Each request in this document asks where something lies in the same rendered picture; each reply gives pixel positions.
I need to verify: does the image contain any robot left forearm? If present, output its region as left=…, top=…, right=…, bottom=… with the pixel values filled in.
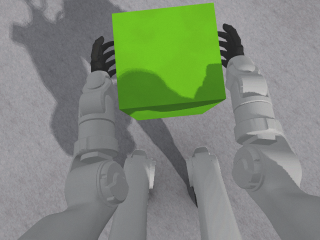
left=64, top=70, right=119, bottom=195

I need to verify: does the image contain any left robot upper arm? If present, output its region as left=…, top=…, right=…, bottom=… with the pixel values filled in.
left=17, top=160, right=129, bottom=240

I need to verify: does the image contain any right robot shin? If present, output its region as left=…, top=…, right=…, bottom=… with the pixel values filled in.
left=192, top=146, right=221, bottom=194

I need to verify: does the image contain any robot left hand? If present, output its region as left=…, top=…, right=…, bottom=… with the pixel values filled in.
left=90, top=36, right=117, bottom=78

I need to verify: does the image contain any robot right forearm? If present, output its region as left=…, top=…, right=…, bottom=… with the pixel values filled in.
left=225, top=55, right=302, bottom=176

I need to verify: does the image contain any robot right hand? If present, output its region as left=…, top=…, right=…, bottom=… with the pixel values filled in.
left=217, top=23, right=244, bottom=68

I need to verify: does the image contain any right robot upper arm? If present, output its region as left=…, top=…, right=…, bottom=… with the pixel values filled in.
left=231, top=144, right=320, bottom=240

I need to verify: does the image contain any right robot thigh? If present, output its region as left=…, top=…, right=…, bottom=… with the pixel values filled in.
left=186, top=152, right=242, bottom=240

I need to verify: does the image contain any carton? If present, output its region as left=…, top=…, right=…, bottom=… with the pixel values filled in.
left=112, top=2, right=226, bottom=121

